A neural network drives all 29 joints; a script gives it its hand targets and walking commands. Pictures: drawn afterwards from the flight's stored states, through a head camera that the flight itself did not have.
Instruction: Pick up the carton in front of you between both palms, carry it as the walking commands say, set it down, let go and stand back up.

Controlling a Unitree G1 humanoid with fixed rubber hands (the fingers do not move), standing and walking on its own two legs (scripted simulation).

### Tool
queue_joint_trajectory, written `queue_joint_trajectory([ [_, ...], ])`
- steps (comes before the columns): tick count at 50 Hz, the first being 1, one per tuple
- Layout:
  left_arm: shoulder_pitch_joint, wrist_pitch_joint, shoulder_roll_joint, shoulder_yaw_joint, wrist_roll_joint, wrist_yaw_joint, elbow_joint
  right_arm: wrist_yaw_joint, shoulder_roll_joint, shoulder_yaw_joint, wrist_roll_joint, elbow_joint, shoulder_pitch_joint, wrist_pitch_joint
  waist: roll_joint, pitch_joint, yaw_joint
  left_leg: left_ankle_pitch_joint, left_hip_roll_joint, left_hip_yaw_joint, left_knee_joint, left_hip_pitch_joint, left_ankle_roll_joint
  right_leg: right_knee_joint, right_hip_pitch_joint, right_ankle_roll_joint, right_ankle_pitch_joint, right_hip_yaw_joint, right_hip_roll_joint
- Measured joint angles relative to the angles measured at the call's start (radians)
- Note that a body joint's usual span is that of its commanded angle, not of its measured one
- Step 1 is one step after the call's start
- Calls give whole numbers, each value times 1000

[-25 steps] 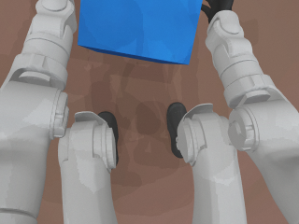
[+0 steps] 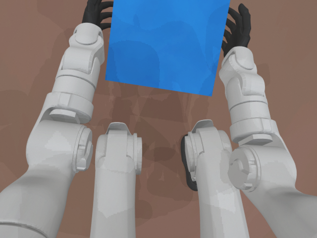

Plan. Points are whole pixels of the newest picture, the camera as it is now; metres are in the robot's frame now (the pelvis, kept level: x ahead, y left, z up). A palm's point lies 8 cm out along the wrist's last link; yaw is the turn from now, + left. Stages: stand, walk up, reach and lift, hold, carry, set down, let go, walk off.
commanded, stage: reach and lift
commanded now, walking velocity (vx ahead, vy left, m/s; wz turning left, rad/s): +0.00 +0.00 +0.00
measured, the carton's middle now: (161, 47) +0.51 +0.01 -0.19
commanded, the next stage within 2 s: none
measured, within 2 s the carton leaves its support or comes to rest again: neither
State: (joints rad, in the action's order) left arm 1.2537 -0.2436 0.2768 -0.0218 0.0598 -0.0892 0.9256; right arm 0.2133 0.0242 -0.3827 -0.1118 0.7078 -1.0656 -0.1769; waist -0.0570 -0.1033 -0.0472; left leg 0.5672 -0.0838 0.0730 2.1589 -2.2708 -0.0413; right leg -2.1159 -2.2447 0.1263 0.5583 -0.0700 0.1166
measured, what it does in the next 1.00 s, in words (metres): rises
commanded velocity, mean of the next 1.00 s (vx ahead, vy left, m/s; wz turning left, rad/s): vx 0.00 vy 0.00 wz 0.00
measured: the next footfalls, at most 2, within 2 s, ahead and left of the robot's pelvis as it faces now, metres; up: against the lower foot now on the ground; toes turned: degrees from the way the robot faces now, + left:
none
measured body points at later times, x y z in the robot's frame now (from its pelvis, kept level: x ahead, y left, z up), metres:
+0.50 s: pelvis +0.01 -0.01 +0.13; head +0.25 +0.02 +0.50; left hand +0.50 +0.16 +0.05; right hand +0.48 -0.14 +0.06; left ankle +0.11 +0.12 -0.35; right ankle +0.12 -0.14 -0.35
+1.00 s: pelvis +0.06 -0.01 +0.27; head +0.19 +0.01 +0.70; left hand +0.45 +0.16 +0.22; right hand +0.45 -0.14 +0.22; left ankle +0.11 +0.12 -0.35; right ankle +0.12 -0.14 -0.35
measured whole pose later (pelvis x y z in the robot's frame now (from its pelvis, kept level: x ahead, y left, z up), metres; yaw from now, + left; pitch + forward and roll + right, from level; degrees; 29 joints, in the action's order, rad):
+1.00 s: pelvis +0.06 -0.01 +0.27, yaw +4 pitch +28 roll -1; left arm 0.59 -0.29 -0.04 -0.30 -0.17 -0.05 0.70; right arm 0.08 -0.14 -0.40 0.16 0.60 -0.53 -0.28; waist -0.01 0.24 -0.03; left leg 0.47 -0.10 0.12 1.24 -1.27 -0.03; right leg -1.24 -1.26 0.05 0.47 -0.13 0.09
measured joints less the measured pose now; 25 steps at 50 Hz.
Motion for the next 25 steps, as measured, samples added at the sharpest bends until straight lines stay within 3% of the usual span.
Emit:
queue_joint_trajectory([
  [13,-84,-65,-134,-285,-247,63,27,-92,-106,-177,273,-30,71,-112,55,220,0,-67,-33,21,-270,162,-8,254,165,-23,-47,-10,-6],
  [18,-135,-66,-168,-315,-273,67,-21,-107,-116,-175,295,-70,105,-127,54,255,4,-78,-28,20,-350,218,-7,331,215,-24,-63,-22,1],
  [25,-253,-86,-202,-291,-243,58,-136,-106,-126,-121,266,-133,191,-142,43,287,9,-70,-24,23,-438,321,-9,414,312,-33,-59,-31,4],
])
